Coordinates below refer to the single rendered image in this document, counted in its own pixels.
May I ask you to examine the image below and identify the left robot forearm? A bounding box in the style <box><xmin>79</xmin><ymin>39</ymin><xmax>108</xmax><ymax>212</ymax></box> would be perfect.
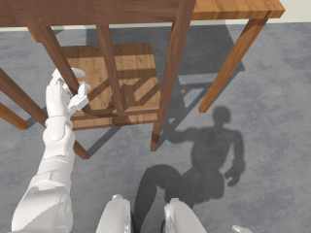
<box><xmin>12</xmin><ymin>116</ymin><xmax>76</xmax><ymax>232</ymax></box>

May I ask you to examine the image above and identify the left robot upper arm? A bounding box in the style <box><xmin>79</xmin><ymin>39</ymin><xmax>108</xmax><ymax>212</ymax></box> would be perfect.
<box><xmin>8</xmin><ymin>192</ymin><xmax>73</xmax><ymax>233</ymax></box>

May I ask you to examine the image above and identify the robot left thigh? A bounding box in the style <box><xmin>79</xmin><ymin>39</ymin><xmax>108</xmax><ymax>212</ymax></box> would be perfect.
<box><xmin>95</xmin><ymin>198</ymin><xmax>131</xmax><ymax>233</ymax></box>

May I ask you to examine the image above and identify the left robot hand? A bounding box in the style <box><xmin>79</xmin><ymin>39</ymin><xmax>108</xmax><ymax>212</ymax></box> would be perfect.
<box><xmin>46</xmin><ymin>68</ymin><xmax>91</xmax><ymax>119</ymax></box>

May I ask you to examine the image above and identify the chair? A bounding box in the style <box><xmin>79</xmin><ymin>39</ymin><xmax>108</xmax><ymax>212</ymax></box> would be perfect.
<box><xmin>0</xmin><ymin>0</ymin><xmax>196</xmax><ymax>160</ymax></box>

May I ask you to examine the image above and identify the right robot shin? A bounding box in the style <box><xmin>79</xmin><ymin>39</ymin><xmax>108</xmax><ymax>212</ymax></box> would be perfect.
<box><xmin>165</xmin><ymin>198</ymin><xmax>180</xmax><ymax>233</ymax></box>

